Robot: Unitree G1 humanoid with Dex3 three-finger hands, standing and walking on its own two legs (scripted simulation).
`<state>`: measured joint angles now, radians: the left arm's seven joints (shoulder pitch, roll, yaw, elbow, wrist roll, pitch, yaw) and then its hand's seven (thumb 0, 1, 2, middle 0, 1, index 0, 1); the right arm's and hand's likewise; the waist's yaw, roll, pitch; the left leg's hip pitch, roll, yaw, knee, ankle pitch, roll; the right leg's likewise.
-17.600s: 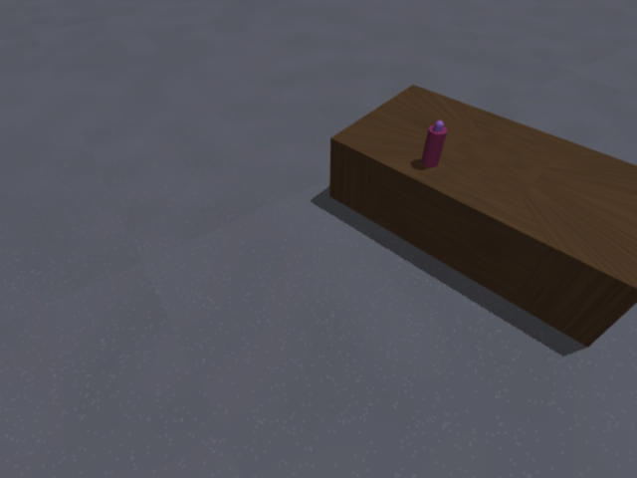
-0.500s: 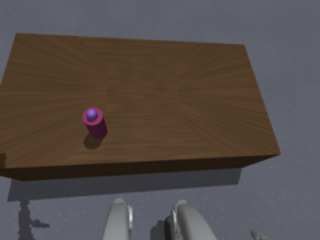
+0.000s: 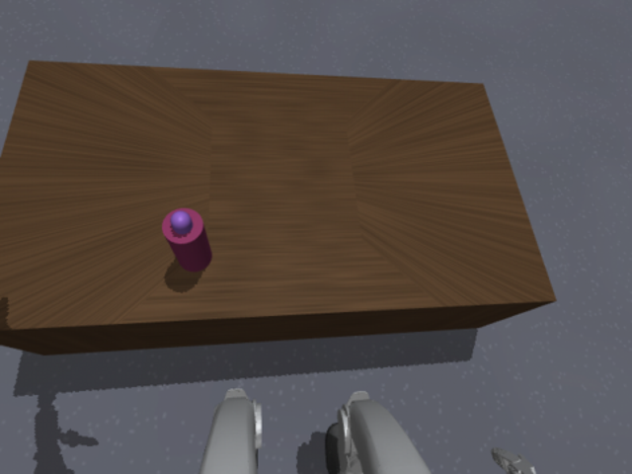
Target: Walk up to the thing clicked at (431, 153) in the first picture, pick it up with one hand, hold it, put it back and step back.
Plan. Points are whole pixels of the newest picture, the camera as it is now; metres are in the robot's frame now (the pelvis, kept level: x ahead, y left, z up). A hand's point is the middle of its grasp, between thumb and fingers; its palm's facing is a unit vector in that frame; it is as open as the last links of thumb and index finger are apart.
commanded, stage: go down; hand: left
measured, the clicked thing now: (188, 238) +0.50 +0.20 -0.24
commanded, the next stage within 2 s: none
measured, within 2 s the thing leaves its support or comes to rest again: neither
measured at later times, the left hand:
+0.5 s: hand out of the picture +0.42 +0.40 +0.06, palm faces +0.25 -0.97 -0.02, open 17.4 cm
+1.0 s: hand out of the picture +0.42 +0.40 +0.06, palm faces +0.24 -0.97 -0.01, open 17.4 cm
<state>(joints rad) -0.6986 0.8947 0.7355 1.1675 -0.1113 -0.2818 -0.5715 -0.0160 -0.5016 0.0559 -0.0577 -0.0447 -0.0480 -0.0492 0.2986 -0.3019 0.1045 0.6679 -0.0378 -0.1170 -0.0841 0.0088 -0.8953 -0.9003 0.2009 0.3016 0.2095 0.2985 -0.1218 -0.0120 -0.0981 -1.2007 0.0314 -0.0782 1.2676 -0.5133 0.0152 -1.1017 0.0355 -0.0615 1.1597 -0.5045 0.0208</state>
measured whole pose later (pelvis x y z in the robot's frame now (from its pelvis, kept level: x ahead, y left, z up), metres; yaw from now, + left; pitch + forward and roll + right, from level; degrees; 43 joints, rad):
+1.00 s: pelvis +0.00 +0.00 -0.01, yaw +0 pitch +27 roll -6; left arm -0.71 0.89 0.77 1.15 -0.18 -0.33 -0.63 -0.02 -0.51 0.05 -0.05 -0.05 -0.05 -0.05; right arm 0.28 -0.30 0.11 0.70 -0.03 -0.12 -0.09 0.01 -0.90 -0.90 0.20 0.30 0.21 0.30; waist -0.12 -0.01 -0.10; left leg -1.24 0.03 -0.09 1.30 -0.53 0.01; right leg -1.14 0.03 -0.07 1.20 -0.53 0.01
